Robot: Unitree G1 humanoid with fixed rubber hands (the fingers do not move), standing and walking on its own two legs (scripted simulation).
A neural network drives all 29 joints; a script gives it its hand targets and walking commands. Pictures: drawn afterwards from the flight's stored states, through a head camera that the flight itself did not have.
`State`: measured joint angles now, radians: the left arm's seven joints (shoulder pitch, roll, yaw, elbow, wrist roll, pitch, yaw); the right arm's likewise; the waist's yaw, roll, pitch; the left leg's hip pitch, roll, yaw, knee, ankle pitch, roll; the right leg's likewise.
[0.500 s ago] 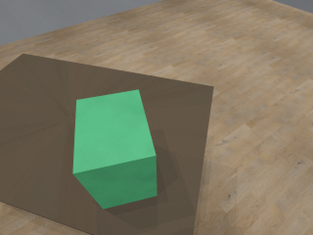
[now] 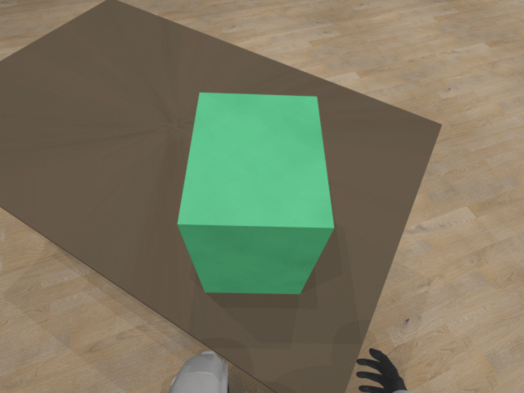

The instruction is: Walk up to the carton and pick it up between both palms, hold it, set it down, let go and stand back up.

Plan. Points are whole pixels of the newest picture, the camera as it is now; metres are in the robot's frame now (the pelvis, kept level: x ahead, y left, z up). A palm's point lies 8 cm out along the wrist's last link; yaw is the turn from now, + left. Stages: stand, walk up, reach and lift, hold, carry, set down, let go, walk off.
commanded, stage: walk up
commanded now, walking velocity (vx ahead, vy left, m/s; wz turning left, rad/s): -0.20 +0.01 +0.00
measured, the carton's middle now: (255, 204) +0.37 +0.05 +0.03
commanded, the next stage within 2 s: stand in 1.94 s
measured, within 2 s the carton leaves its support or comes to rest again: neither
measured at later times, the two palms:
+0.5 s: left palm out of the picture -0.10 +0.18 -0.08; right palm out of the picture +0.03 -0.32 -0.10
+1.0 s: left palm out of the picture -0.02 +0.26 -0.13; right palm out of the picture +0.03 -0.17 -0.07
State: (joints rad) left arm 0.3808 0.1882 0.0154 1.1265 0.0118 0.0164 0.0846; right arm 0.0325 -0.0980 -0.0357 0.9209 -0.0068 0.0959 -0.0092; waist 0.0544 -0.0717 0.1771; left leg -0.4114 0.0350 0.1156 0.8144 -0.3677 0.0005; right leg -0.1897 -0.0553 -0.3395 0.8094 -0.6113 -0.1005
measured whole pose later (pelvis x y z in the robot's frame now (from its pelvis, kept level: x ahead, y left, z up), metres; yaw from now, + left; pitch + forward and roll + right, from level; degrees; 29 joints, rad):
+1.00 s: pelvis -0.04 +0.04 +0.04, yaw -2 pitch -1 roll -1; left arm 0.25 0.19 0.06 1.09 0.01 0.05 0.02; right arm 0.19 -0.07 -0.02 0.98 -0.01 -0.05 -0.05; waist 0.00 -0.10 0.03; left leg -0.19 -0.02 0.12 0.46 -0.26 0.09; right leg -0.26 -0.06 0.02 0.76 -0.44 0.00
